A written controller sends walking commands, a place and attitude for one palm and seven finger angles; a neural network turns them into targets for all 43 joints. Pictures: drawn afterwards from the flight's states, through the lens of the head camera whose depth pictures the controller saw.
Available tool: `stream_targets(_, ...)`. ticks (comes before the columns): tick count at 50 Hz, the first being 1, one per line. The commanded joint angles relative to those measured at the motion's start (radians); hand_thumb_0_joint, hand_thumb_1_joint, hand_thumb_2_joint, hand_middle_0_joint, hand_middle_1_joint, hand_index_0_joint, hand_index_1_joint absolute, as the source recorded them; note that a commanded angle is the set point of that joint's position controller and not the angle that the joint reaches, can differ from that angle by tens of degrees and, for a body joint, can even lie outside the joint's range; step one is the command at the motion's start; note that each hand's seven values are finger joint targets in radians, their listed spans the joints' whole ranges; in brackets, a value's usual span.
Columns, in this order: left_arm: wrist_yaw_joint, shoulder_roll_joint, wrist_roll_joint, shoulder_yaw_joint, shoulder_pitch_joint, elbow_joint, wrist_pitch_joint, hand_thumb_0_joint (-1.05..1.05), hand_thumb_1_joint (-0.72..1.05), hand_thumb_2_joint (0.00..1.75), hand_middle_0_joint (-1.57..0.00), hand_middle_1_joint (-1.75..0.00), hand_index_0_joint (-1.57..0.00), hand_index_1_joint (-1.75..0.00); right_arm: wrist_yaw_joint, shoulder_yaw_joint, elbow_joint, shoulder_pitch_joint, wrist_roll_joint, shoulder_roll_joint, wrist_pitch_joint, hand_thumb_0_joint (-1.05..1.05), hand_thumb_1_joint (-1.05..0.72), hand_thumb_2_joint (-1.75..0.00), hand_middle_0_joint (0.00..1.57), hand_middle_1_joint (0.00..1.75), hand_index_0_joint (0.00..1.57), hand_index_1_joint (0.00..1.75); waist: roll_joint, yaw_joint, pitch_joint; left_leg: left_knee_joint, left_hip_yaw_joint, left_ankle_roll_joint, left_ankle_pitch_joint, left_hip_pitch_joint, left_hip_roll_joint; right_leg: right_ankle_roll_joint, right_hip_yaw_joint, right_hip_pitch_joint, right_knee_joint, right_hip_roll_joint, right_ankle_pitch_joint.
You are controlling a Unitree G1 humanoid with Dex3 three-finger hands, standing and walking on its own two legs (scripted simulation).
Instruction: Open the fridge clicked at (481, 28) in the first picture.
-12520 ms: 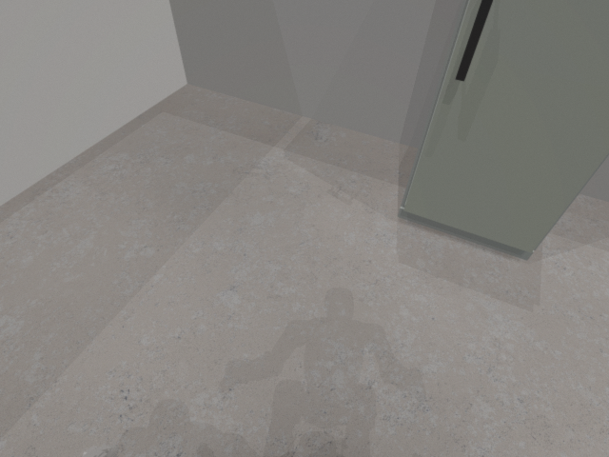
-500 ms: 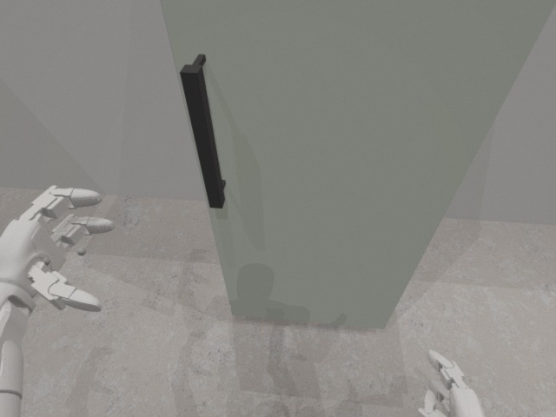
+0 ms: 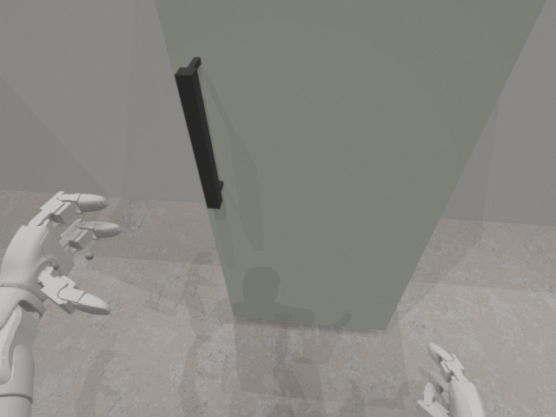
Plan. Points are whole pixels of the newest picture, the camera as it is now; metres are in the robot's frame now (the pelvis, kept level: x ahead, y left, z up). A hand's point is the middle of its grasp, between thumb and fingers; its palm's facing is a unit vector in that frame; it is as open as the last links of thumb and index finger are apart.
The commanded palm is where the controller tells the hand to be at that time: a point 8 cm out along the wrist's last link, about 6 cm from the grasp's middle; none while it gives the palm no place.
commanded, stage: move the hooked fingers beside the handle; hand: left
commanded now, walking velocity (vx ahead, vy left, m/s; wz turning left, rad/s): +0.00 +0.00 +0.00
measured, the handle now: (206, 141) +0.55 +0.19 +0.12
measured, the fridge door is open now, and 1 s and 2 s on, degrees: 0 0 0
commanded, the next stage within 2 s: none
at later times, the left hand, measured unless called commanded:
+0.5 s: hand (115, 219) +0.34 +0.27 +0.13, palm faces +0.02 -1.00 -0.01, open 14.0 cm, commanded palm +0.32 +0.32 +0.12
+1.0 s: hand (142, 187) +0.41 +0.26 +0.12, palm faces +0.00 -1.00 +0.00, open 14.0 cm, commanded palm +0.39 +0.30 +0.12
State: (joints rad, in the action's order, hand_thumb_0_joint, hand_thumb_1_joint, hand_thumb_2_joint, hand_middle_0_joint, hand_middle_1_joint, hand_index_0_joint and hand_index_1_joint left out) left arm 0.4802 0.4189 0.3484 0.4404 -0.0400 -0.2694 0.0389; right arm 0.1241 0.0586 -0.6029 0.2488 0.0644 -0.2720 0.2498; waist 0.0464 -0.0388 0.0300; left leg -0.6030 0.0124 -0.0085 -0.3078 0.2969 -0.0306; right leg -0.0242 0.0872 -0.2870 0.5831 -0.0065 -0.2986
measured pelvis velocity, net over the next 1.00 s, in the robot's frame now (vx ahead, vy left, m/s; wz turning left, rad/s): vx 0.00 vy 0.02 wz -0.02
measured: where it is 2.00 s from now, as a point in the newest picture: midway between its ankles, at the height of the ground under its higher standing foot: outside the picture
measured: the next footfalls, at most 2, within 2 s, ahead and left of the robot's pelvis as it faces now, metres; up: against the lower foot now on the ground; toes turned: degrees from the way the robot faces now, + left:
none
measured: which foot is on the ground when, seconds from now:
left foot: down 0.00-1.00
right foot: down 0.00-1.00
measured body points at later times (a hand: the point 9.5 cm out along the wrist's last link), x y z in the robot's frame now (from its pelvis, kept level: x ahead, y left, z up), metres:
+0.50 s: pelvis -0.01 +0.01 +0.00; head +0.00 +0.00 +0.45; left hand +0.33 +0.32 +0.13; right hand +0.13 -0.25 -0.09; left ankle +0.01 +0.13 -0.73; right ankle +0.01 -0.10 -0.73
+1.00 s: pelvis +0.00 +0.02 -0.01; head +0.03 +0.02 +0.44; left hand +0.40 +0.31 +0.13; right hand +0.10 -0.24 -0.11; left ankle +0.01 +0.13 -0.73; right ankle +0.01 -0.10 -0.73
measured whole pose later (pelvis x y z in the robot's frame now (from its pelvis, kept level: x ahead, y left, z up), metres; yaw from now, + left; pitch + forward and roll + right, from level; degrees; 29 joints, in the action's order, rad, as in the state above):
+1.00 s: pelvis +0.00 +0.02 -0.01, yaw -1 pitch +6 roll -1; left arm 0.40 0.47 0.22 0.39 -0.57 -0.81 0.16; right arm 0.09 0.05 -0.63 0.34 0.05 -0.28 0.11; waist 0.01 0.04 0.05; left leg -0.67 0.04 0.02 -0.33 0.45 -0.02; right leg 0.00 0.06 -0.44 0.63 -0.02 -0.30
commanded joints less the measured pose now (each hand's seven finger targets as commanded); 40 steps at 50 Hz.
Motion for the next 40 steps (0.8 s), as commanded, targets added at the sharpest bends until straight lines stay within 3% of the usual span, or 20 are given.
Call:
stream_targets(1,-0.003,0.27,0.028,0.074,-0.344,0.187,0.076,0.0,-0.5,0.3,-0.3,-1.2,-0.3,-1.2,0.014,-0.05,0.144,-0.078,0.006,-0.122,0.057,0.0,-0.9,-0.9,0.2,0.3,0.2,0.3,-0.005,0.028,0.151,0.08,-0.016,0.039,0.153,-0.05,0.038,0.018,-0.057,0.036,-0.099,0.005,0.187)
stream_targets(2,-0.007,0.285,0.022,0.087,-0.353,0.156,0.076,0.0,-0.5,0.3,-0.3,-1.2,-0.3,-1.2,0.017,-0.052,0.14,-0.074,0.008,-0.125,0.054,0.0,-0.9,-0.9,0.2,0.3,0.2,0.3,0.0,0.026,0.139,0.081,-0.018,0.037,0.137,-0.041,0.037,0.017,-0.057,0.028,-0.101,0.005,0.162)
stream_targets(5,-0.009,0.252,0.008,0.03,-0.421,0.145,0.079,0.0,-0.5,0.3,-0.3,-1.2,-0.3,-1.2,0.019,-0.046,0.141,-0.084,0.009,-0.122,0.054,0.0,-0.9,-0.9,0.2,0.3,0.2,0.3,0.057,0.031,0.137,0.088,-0.021,0.037,0.118,-0.053,0.039,0.01,-0.058,0.013,-0.103,0.002,0.133)
stream_targets(9,-0.019,0.304,-0.001,0.068,-0.455,0.062,0.082,0.0,-0.5,0.3,-0.3,-1.2,-0.3,-1.2,0.021,-0.049,0.131,-0.064,0.005,-0.131,0.043,0.0,-0.9,-0.9,0.2,0.3,0.2,0.3,-0.019,0.027,0.167,0.08,-0.021,0.039,0.131,-0.035,0.036,0.012,-0.061,0.033,-0.099,0.002,0.145)
stream_targets(10,-0.015,0.293,-0.003,0.056,-0.474,0.039,0.084,0.0,-0.5,0.3,-0.3,-1.2,-0.3,-1.2,0.02,-0.048,0.13,-0.068,0.007,-0.13,0.04,0.0,-0.9,-0.9,0.2,0.3,0.2,0.3,-0.02,0.032,0.169,0.083,-0.021,0.038,0.126,-0.029,0.037,0.013,-0.063,0.033,-0.097,-0.001,0.147)
stream_targets(13,-0.017,0.309,-0.013,0.065,-0.508,0.022,0.098,0.0,-0.5,0.3,-0.3,-1.2,-0.3,-1.2,0.014,-0.049,0.139,-0.063,0.005,-0.13,0.036,0.0,-0.9,-0.9,0.2,0.3,0.2,0.3,0.036,0.022,0.202,0.081,-0.02,0.036,0.141,-0.035,0.039,0.007,-0.06,0.039,-0.082,-0.002,0.165)
stream_targets(14,-0.018,0.327,-0.012,0.08,-0.5,0.009,0.101,0.0,-0.5,0.3,-0.3,-1.2,-0.3,-1.2,0.012,-0.049,0.138,-0.058,0.003,-0.134,0.032,0.0,-0.9,-0.9,0.2,0.3,0.2,0.3,0.029,0.016,0.21,0.076,-0.019,0.035,0.156,-0.029,0.037,0.004,-0.06,0.054,-0.077,0.0,0.178)
stream_targets(16,-0.014,0.306,-0.014,0.052,-0.544,-0.031,0.099,0.0,-0.5,0.3,-0.3,-1.2,-0.3,-1.2,0.01,-0.051,0.133,-0.049,0.008,-0.135,0.025,0.0,-0.9,-0.9,0.2,0.3,0.2,0.3,0.007,0.035,0.187,0.076,-0.016,0.036,0.146,-0.021,0.035,0.009,-0.059,0.025,-0.081,0.001,0.182)
stream_targets(19,-0.016,0.323,-0.018,0.061,-0.561,-0.064,0.106,0.0,-0.5,0.3,-0.3,-1.2,-0.3,-1.2,0.005,-0.053,0.135,-0.035,0.005,-0.142,0.016,0.0,-0.9,-0.9,0.2,0.3,0.2,0.3,-0.001,0.027,0.192,0.074,-0.018,0.036,0.142,-0.005,0.034,0.004,-0.058,0.023,-0.072,0.004,0.17)
stream_targets(23,-0.027,0.306,-0.041,0.014,-0.698,-0.106,0.117,0.0,-0.5,0.3,-0.3,-1.2,-0.3,-1.2,0.006,-0.055,0.125,-0.015,0.008,-0.144,0.004,0.0,-0.9,-0.9,0.2,0.3,0.2,0.3,0.04,0.058,0.191,0.074,-0.024,0.034,0.095,-0.01,0.035,0.004,-0.057,-0.032,-0.076,0.006,0.117)
stream_targets(24,-0.03,0.315,-0.037,0.02,-0.711,-0.115,0.124,0.0,-0.5,0.3,-0.3,-1.2,-0.3,-1.2,0.006,-0.056,0.124,-0.009,0.005,-0.148,0.002,0.0,-0.9,-0.9,0.2,0.3,0.2,0.3,0.001,0.055,0.203,0.068,-0.024,0.038,0.108,-0.005,0.034,0.003,-0.059,-0.015,-0.072,0.007,0.127)
stream_targets(26,-0.033,0.364,-0.047,0.062,-0.718,-0.156,0.132,0.0,-0.5,0.3,-0.3,-1.2,-0.3,-1.2,0.005,-0.059,0.119,0.006,0.003,-0.155,-0.007,0.0,-0.9,-0.9,0.2,0.3,0.2,0.3,0.006,0.049,0.239,0.062,-0.022,0.038,0.123,0.004,0.034,0.004,-0.065,0.002,-0.061,0.005,0.153)
stream_targets(27,-0.031,0.352,-0.051,0.044,-0.753,-0.162,0.139,0.0,-0.5,0.3,-0.3,-1.2,-0.3,-1.2,0.004,-0.059,0.113,0.012,0.003,-0.152,-0.011,0.0,-0.9,-0.9,0.2,0.3,0.2,0.3,0.018,0.059,0.245,0.059,-0.02,0.038,0.132,-0.004,0.034,0.004,-0.062,-0.006,-0.058,0.006,0.165)
stream_targets(33,-0.039,0.312,-0.066,-0.003,-0.801,-0.207,0.159,0.0,-0.5,0.3,-0.3,-1.2,-0.3,-1.2,-0.006,-0.065,0.108,0.042,0.001,-0.153,-0.031,0.0,-0.9,-0.9,0.2,0.3,0.2,0.3,0.063,0.063,0.276,0.05,-0.03,0.032,0.191,-0.035,0.03,-0.005,-0.047,-0.036,-0.037,0.014,0.214)
stream_targets(34,-0.04,0.311,-0.06,0.004,-0.79,-0.225,0.158,0.0,-0.5,0.3,-0.3,-1.2,-0.3,-1.2,-0.008,-0.067,0.109,0.052,-0.003,-0.156,-0.036,0.0,-0.9,-0.9,0.2,0.3,0.2,0.3,0.004,0.06,0.284,0.044,-0.031,0.036,0.212,-0.026,0.029,-0.005,-0.044,-0.019,-0.032,0.017,0.234)
stream_targets(35,-0.041,0.341,-0.062,0.033,-0.771,-0.251,0.153,0.0,-0.5,0.3,-0.3,-1.2,-0.3,-1.2,-0.01,-0.07,0.109,0.056,-0.002,-0.161,-0.041,0.0,-0.9,-0.9,0.2,0.3,0.2,0.3,-0.007,0.052,0.283,0.046,-0.029,0.035,0.209,-0.011,0.027,-0.003,-0.047,-0.014,-0.03,0.016,0.241)
stream_targets(40,-0.063,0.335,-0.08,0.018,-0.836,-0.241,0.163,0.0,-0.5,0.3,-0.3,-1.2,-0.3,-1.2,-0.021,-0.072,0.113,0.067,-0.004,-0.157,-0.064,0.0,-0.9,-0.9,0.2,0.3,0.2,0.3,0.045,0.06,0.297,0.039,-0.028,0.032,0.232,-0.024,0.025,-0.006,-0.047,-0.035,-0.021,0.017,0.251)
